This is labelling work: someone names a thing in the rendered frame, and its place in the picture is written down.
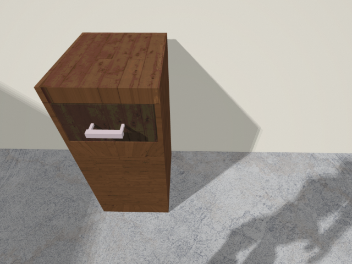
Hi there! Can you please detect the cabinet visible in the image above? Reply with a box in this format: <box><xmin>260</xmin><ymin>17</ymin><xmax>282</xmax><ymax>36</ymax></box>
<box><xmin>34</xmin><ymin>32</ymin><xmax>172</xmax><ymax>212</ymax></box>

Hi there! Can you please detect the drawer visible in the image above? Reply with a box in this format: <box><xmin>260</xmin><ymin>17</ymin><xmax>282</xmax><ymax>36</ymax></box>
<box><xmin>51</xmin><ymin>103</ymin><xmax>158</xmax><ymax>142</ymax></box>

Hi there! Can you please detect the handle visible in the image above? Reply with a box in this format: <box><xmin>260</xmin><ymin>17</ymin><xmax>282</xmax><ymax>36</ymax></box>
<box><xmin>85</xmin><ymin>123</ymin><xmax>125</xmax><ymax>139</ymax></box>

